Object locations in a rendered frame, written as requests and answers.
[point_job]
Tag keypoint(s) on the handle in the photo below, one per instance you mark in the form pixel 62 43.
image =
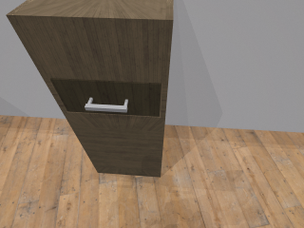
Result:
pixel 106 107

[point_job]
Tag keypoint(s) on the cabinet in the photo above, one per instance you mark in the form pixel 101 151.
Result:
pixel 104 40

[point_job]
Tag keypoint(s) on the drawer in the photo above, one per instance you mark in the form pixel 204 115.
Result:
pixel 144 99

